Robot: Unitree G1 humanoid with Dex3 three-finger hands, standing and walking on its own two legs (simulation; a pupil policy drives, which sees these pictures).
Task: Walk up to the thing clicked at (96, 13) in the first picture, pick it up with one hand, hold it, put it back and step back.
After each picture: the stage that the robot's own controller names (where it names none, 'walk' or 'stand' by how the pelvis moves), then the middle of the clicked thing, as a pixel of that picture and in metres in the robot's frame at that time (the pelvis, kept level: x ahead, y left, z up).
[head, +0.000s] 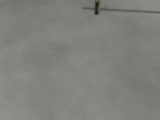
stand; (97, 6) +2.24 -0.17 -0.65
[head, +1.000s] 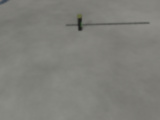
walk; (79, 22) +2.11 +0.21 -0.64
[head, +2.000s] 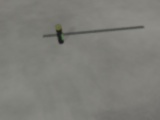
walk; (59, 34) +1.49 +0.40 -0.65
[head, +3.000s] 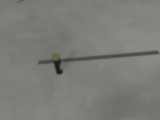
walk; (57, 64) +1.02 +0.34 -0.65
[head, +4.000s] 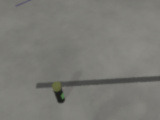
walk; (58, 93) +0.66 +0.27 -0.64
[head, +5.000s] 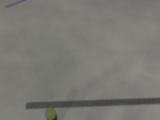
walk; (52, 119) +0.43 +0.23 -0.63
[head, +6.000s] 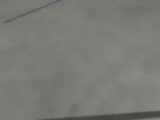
stand; out of the picture +0.37 +0.23 -0.65
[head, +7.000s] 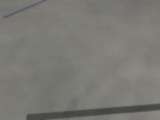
stand; out of the picture +0.38 +0.23 -0.65
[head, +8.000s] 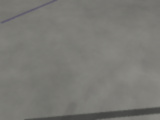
stand; out of the picture +0.38 +0.24 -0.66
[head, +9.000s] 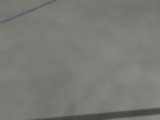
stand; out of the picture +0.37 +0.24 -0.66
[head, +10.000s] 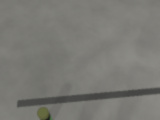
go down; (45, 117) +0.39 +0.24 -0.63
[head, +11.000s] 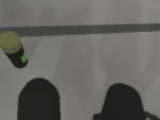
go down; (15, 53) +0.44 +0.29 -0.24
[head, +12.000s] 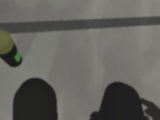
close in; (8, 52) +0.43 +0.30 -0.23
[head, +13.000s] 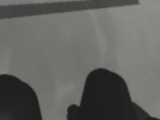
close in; out of the picture +0.40 +0.34 -0.15
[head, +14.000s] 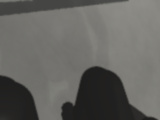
lift; out of the picture +0.39 +0.34 -0.15
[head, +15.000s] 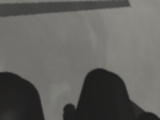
lift; out of the picture +0.36 +0.34 -0.15
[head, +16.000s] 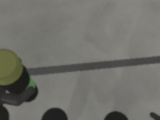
lift; (18, 81) +0.32 +0.22 +0.03
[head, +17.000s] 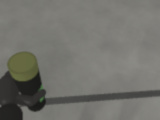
hold; (30, 86) +0.32 +0.19 +0.03
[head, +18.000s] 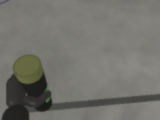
hold; (36, 87) +0.33 +0.17 +0.03
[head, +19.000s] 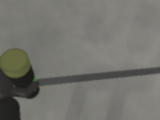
crouch; (24, 78) +0.36 +0.20 -0.03
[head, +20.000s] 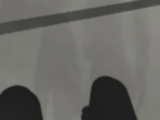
lower; out of the picture +0.48 +0.32 -0.06
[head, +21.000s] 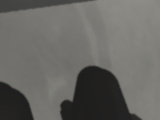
lower; out of the picture +0.43 +0.35 -0.15
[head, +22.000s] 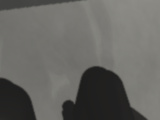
lower; out of the picture +0.40 +0.36 -0.16
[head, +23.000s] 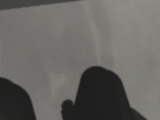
lower; out of the picture +0.40 +0.35 -0.16
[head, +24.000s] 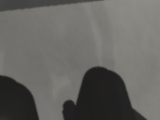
lower; out of the picture +0.39 +0.35 -0.16
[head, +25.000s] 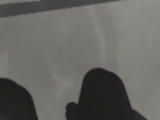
open; out of the picture +0.40 +0.33 -0.17
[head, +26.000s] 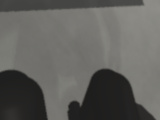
stand; out of the picture +0.39 +0.32 -0.17
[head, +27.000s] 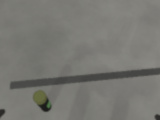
stand; (43, 102) +0.40 +0.24 -0.49
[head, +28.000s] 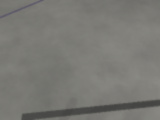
stand; out of the picture +0.40 +0.22 -0.60
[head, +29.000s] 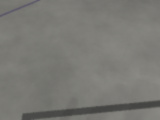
stand; out of the picture +0.38 +0.22 -0.60
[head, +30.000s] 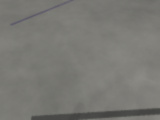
stand; out of the picture +0.41 +0.20 -0.65
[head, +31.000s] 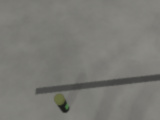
walk; (62, 104) +0.46 +0.24 -0.64
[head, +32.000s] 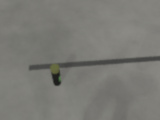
walk; (56, 75) +0.73 +0.19 -0.63
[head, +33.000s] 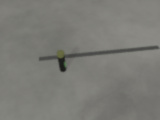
stand; (61, 61) +1.01 +0.25 -0.64
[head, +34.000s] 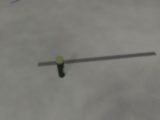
stand; (60, 67) +1.00 +0.24 -0.66
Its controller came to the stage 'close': yes
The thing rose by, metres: 0.69
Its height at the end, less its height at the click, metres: +0.00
